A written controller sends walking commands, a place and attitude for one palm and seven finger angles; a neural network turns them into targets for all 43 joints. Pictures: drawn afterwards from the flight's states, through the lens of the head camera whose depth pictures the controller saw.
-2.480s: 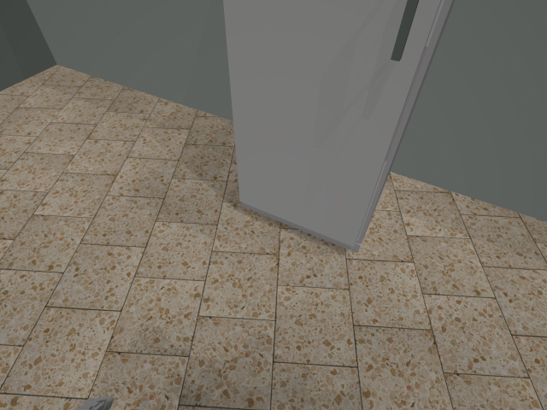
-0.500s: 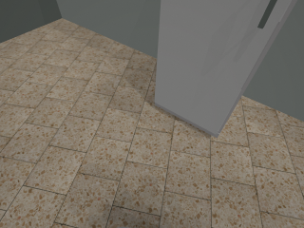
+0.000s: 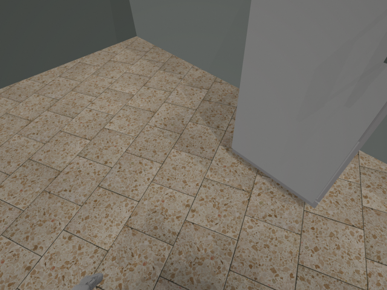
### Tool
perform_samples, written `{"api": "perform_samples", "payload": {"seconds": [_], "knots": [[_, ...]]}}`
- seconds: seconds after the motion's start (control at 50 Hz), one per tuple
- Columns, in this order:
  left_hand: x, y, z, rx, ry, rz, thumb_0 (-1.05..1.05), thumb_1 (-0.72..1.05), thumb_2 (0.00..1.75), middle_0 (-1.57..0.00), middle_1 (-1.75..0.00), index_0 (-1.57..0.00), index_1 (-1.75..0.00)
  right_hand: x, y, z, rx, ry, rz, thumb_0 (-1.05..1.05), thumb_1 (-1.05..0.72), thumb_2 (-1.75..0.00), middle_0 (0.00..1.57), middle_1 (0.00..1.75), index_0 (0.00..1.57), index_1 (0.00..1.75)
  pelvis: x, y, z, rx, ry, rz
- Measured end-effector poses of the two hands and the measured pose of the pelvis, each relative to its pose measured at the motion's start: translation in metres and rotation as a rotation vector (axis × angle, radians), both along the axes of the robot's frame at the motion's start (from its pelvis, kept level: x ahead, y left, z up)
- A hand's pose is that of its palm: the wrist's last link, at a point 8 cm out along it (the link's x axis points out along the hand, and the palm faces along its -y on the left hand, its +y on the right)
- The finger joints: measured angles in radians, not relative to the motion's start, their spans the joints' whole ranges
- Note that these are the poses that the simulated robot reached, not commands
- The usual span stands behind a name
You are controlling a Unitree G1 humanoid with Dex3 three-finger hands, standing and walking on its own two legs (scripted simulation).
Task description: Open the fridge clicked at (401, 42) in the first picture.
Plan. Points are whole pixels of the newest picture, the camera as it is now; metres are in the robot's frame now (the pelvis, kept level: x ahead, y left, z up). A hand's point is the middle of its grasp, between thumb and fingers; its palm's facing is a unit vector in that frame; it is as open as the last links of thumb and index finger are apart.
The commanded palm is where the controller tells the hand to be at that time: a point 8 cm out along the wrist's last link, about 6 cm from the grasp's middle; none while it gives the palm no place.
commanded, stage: walk to a spot facing it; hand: right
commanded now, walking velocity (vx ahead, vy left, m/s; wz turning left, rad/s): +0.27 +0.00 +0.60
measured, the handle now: out of the picture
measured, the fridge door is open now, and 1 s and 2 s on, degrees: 0 0 0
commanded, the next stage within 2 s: none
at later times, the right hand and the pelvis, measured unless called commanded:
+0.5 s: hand (240, 220) +0.34 -0.12 -0.18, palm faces -0.38 +0.91 -0.16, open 7.4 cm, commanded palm none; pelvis +0.14 +0.00 -0.02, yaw +19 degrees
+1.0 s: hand (255, 195) +0.42 -0.18 -0.18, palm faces -0.51 +0.84 -0.20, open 7.4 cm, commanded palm none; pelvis +0.24 -0.04 +0.00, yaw +37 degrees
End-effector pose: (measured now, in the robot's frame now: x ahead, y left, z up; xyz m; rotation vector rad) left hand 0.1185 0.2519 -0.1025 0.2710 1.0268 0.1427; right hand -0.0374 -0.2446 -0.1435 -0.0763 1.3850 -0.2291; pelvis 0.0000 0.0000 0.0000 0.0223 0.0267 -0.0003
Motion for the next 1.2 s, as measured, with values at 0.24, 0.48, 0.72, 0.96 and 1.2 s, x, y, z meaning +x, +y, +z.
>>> {"api": "perform_samples", "payload": {"seconds": [0.24,0.48,0.72,0.96,1.2], "knots": [[-0.087,-0.05,-0.002,-0.024,0.224,0.284,0.0,0.91,0.9,-0.2,-0.3,-0.21,-0.3,0.198,-0.041,0.011,0.001,-0.161,0.257,0.01,-0.91,-0.9,0.2,0.3,0.19,0.3,0.065,-0.031,0.012,0.028,-0.034,0.171],[-0.159,-0.09,-0.029,-0.159,0.57,0.588,0.0,0.91,0.9,-0.2,-0.3,-0.21,-0.3,0.377,0.061,-0.003,0.063,-0.249,0.548,0.0,-0.91,-0.9,0.2,0.3,0.19,0.3,0.137,-0.01,-0.013,0.006,-0.03,0.321],[0.001,-0.016,-0.037,-0.105,0.195,0.599,0.0,0.91,0.9,-0.2,-0.3,-0.2,-0.3,0.421,0.079,0.004,0.018,-0.216,0.636,0.0,-0.91,-0.9,0.2,0.3,0.2,0.3,0.185,-0.001,-0.008,-0.005,-0.029,0.45],[0.103,-0.022,-0.003,-0.002,-0.036,0.592,0.0,0.91,0.9,-0.2,-0.3,-0.21,-0.3,0.47,0.022,-0.008,0.016,-0.161,0.667,0.0,-0.91,-0.9,0.2,0.3,0.2,0.3,0.236,-0.041,-0.009,-0.01,-0.017,0.612],[0.031,-0.077,0.0,-0.052,0.129,0.835,0.0,0.91,0.9,-0.2,-0.3,-0.21,-0.3,0.512,0.031,0.006,0.01,-0.062,0.834,0.0,-0.91,-0.9,0.2,0.3,0.19,0.3,0.263,-0.049,0.01,0.026,-0.003,0.774]]}}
